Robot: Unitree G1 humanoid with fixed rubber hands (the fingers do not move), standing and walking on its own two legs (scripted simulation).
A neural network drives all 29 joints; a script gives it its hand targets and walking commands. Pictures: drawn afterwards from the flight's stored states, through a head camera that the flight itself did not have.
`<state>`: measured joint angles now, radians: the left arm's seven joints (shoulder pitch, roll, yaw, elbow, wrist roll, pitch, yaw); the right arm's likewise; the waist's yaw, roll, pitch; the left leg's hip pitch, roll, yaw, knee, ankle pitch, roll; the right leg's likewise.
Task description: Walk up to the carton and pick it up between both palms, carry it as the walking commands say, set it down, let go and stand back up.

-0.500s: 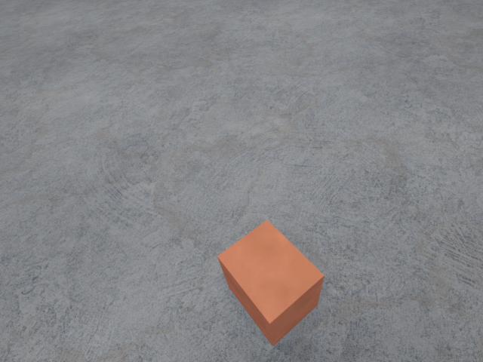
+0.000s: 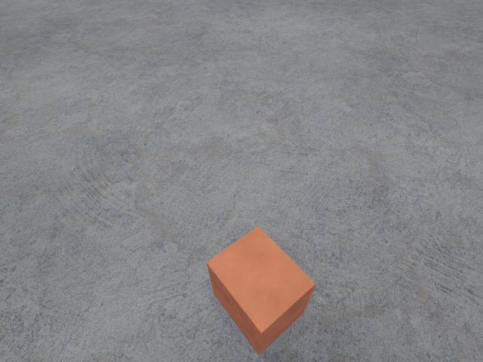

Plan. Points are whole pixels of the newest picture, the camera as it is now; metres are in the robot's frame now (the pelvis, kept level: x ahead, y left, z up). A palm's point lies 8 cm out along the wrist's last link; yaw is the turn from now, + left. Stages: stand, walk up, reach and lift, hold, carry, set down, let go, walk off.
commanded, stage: walk up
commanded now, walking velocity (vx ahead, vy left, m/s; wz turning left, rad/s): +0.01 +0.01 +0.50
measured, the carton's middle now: (258, 289) +0.50 -0.03 -0.63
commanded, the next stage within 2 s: none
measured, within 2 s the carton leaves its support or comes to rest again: neither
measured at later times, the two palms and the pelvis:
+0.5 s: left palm out of the picture -0.07 +0.09 -0.12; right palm out of the picture +0.17 -0.41 -0.11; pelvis -0.02 -0.16 +0.00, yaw +17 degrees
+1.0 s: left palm out of the picture -0.01 +0.00 -0.13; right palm out of the picture +0.22 -0.49 -0.11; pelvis +0.07 -0.25 +0.00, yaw +28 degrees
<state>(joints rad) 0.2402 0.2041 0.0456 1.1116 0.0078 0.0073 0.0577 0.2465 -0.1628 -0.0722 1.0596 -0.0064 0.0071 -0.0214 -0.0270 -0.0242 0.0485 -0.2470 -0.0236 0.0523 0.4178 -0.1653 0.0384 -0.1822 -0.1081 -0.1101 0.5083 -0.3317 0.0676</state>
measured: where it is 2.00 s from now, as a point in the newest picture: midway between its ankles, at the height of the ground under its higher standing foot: outside the picture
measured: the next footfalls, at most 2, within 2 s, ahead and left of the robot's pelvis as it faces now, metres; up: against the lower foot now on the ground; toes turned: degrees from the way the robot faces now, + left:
right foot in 0.30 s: +0.04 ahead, -0.23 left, +0.00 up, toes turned +7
left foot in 0.72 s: -0.01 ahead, -0.10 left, +0.00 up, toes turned +31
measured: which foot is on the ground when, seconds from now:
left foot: down 0.00-0.30, up 0.32-0.70, down 0.72-1.00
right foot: up 0.00-0.28, down 0.30-0.72, up 0.74-1.00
